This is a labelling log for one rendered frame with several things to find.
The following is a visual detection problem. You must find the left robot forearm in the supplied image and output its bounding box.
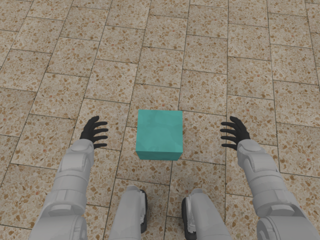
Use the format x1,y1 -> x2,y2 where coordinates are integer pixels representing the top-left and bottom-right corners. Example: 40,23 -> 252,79
28,139 -> 94,240

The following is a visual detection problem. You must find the left robot foot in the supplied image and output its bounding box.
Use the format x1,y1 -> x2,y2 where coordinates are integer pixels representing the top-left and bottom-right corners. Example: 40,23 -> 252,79
140,189 -> 148,234

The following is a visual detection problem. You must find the robot foot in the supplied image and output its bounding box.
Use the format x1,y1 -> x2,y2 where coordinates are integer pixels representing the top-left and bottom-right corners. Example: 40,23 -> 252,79
140,189 -> 148,234
181,197 -> 197,240

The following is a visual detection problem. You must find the carton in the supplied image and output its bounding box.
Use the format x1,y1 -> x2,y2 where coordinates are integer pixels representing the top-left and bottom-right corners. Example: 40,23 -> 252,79
135,109 -> 183,161

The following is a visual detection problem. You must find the right robot hand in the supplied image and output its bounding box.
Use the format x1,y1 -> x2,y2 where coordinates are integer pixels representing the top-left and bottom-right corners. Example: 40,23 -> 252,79
220,116 -> 251,151

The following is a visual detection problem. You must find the left robot hand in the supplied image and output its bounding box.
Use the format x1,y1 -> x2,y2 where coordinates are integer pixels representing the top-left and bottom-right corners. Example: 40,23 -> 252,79
80,116 -> 109,149

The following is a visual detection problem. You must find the left robot upper arm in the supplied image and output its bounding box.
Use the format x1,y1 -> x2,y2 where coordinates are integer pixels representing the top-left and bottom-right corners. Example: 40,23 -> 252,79
30,214 -> 88,240

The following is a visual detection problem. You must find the right robot upper arm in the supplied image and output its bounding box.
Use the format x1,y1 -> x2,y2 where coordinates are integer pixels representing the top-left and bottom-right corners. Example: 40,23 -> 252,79
256,215 -> 320,240

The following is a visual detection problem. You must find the right robot forearm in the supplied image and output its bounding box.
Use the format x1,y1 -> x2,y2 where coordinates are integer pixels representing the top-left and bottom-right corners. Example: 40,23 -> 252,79
237,139 -> 320,239

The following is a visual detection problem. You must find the right robot foot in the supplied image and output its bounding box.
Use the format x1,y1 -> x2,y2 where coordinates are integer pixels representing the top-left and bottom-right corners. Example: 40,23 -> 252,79
181,197 -> 197,240

